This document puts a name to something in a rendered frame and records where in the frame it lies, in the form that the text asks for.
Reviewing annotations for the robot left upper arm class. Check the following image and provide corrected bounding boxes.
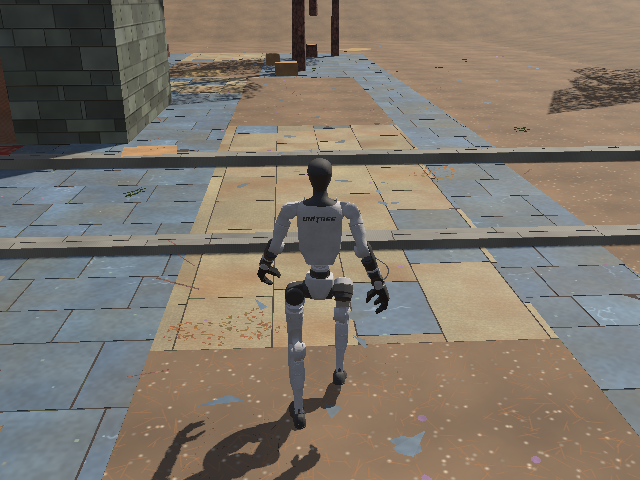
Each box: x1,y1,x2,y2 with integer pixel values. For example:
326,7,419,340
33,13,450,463
268,201,299,254

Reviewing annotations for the left robot forearm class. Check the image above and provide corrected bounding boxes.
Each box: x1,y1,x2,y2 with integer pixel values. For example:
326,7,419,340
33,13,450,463
259,238,278,270

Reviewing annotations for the right robot forearm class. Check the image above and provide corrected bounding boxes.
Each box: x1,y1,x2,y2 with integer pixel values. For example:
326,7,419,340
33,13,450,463
361,242,385,290

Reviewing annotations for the robot right upper arm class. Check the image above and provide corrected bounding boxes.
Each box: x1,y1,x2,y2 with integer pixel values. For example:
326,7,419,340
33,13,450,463
341,202,370,258

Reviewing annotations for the robot left thigh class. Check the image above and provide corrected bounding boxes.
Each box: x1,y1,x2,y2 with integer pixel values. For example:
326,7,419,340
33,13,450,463
285,280,306,362

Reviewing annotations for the robot left hand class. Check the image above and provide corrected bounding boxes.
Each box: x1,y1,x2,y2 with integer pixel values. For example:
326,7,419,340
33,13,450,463
257,266,281,285

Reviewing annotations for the humanoid robot torso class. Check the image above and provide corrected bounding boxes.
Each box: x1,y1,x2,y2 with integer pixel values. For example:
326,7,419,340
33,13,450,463
297,197,343,300

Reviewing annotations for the robot right hand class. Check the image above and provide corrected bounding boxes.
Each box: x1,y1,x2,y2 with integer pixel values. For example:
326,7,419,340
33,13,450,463
366,285,390,314

